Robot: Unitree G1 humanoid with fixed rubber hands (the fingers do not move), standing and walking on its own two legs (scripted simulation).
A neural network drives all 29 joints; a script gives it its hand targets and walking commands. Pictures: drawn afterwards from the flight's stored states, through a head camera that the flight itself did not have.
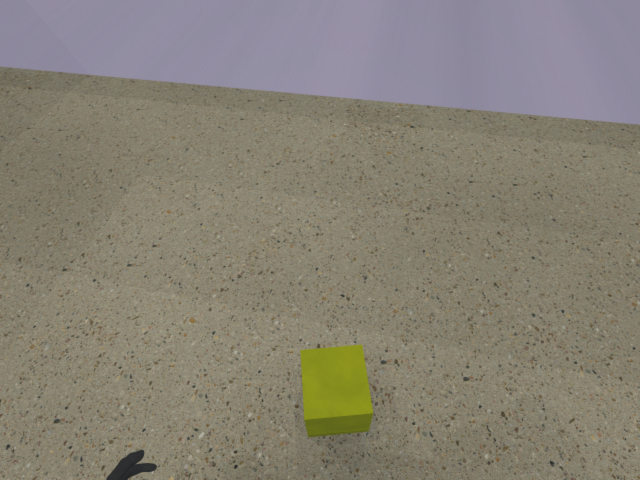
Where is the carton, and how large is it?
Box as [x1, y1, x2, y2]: [301, 345, 372, 436]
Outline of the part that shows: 361,345 301,350 304,420 308,436 368,430 372,415 372,408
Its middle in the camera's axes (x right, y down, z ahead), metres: +0.05 +0.43 +1.12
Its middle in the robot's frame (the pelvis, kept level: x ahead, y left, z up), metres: +0.44 +0.00 -0.67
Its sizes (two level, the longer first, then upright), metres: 0.187 0.177 0.188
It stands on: the floor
